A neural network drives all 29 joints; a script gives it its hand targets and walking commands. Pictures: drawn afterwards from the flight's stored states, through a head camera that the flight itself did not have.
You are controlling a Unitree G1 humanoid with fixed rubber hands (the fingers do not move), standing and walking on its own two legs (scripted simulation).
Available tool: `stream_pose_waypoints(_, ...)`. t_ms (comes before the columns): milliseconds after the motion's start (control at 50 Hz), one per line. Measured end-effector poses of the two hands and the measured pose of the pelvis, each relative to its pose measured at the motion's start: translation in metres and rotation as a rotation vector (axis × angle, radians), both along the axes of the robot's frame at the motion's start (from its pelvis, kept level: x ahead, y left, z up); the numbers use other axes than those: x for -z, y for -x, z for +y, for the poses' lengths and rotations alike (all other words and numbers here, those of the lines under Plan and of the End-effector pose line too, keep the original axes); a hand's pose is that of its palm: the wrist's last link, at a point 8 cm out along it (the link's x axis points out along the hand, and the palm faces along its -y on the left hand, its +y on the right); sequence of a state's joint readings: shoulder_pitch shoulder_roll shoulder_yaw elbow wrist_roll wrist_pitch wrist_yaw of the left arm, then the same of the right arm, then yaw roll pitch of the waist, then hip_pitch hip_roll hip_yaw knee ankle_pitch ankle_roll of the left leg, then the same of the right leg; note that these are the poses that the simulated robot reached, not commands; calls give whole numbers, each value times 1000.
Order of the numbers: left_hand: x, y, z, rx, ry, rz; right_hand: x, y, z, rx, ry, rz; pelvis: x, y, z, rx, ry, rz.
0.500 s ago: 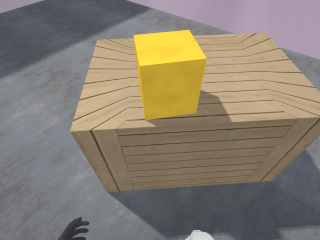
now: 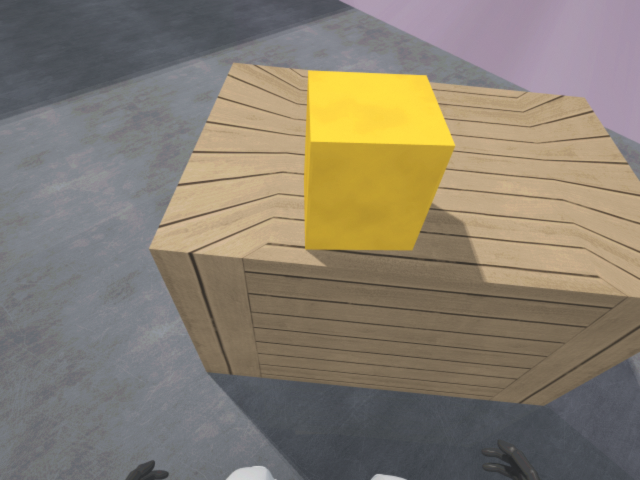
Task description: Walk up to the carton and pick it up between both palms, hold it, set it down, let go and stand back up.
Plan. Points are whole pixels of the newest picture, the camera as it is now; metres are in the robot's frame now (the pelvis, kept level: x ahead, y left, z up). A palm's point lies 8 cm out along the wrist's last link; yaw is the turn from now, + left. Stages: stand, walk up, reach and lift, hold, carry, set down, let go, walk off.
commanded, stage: walk up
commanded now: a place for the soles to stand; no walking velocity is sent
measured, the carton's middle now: (363, 165) +0.63 -0.04 +0.01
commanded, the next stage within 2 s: none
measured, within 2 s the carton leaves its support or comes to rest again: neither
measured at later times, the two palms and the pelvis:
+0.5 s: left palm out of the picture +0.10 +0.26 -0.08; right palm out of the picture +0.10 -0.27 -0.08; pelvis +0.03 -0.01 +0.02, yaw +2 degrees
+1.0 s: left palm out of the picture +0.12 +0.16 -0.06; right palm (573, 399) +0.27 -0.37 -0.10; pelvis +0.14 -0.11 +0.02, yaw +1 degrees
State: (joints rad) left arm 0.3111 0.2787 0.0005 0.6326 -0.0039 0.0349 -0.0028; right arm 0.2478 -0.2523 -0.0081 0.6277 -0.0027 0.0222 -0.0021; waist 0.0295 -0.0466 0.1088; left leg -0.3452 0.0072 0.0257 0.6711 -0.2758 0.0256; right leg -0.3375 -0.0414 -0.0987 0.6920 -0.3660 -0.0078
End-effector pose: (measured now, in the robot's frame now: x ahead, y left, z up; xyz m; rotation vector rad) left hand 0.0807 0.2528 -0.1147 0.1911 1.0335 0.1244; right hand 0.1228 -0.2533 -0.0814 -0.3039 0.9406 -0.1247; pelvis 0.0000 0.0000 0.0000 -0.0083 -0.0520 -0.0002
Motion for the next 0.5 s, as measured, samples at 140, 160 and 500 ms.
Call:
stream_pose_waypoints(140,-13,-9,5,9,-24,-41,-9,-19,1,-6,-27,-64,-5,-5,1,-5,10,7)
stream_pose_waypoints(160,-16,-10,7,7,-31,-46,-9,-21,2,-6,-34,-70,-6,-6,1,-6,10,10)
stream_pose_waypoints(500,-34,-23,8,45,-59,-16,-6,22,-21,43,12,57,-19,-32,-9,-26,8,52)
